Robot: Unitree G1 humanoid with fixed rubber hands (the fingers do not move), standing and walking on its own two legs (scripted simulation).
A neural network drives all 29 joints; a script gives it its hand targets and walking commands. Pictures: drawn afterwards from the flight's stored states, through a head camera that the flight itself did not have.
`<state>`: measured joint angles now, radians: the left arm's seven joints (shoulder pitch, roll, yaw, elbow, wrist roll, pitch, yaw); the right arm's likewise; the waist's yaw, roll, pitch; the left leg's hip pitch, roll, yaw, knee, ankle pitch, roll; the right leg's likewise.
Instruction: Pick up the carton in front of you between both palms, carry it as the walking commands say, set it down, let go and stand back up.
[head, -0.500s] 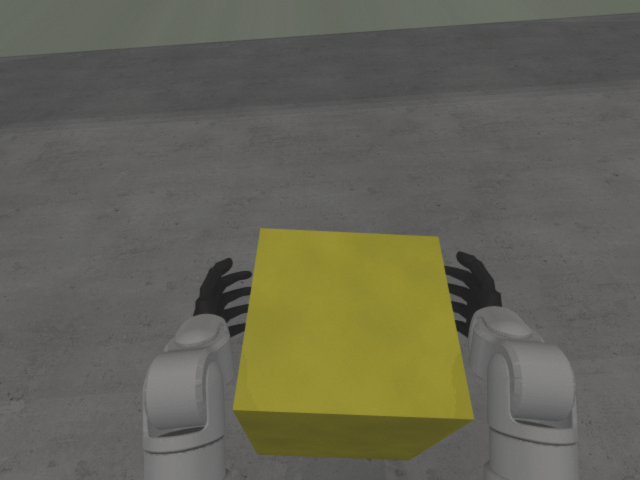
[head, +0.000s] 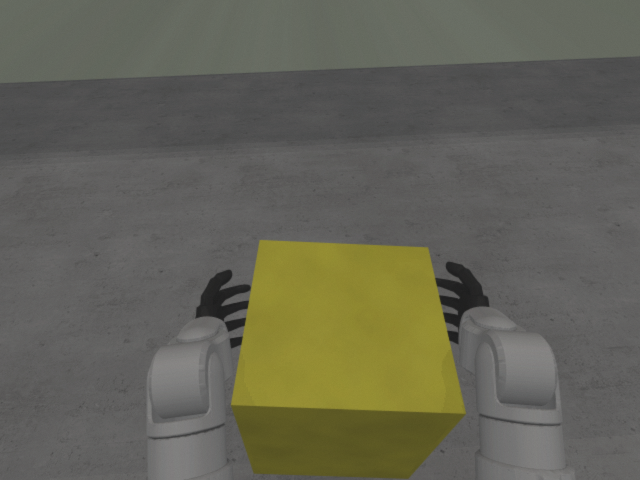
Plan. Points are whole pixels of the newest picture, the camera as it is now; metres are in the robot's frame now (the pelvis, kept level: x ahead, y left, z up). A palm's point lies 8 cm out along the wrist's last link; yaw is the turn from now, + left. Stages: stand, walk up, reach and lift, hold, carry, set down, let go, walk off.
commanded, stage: carry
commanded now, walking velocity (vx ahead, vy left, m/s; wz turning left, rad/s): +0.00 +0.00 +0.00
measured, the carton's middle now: (337, 365) +0.27 +0.01 +0.01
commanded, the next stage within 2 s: hold in 1.70 s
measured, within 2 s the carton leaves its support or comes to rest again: neither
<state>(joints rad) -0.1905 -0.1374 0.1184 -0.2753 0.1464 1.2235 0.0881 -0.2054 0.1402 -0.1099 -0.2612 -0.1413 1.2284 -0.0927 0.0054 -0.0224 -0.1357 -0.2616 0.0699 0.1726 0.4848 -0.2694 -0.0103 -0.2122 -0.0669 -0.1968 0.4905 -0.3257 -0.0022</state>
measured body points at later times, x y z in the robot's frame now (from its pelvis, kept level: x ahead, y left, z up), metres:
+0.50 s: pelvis +0.01 +0.01 +0.00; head -0.01 +0.01 +0.45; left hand +0.29 +0.16 +0.08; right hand +0.29 -0.15 +0.08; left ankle -0.02 +0.12 -0.74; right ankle -0.05 -0.10 -0.74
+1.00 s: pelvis -0.03 +0.00 +0.00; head -0.06 +0.00 +0.45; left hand +0.25 +0.15 +0.05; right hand +0.25 -0.15 +0.05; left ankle -0.02 +0.12 -0.74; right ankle -0.05 -0.10 -0.74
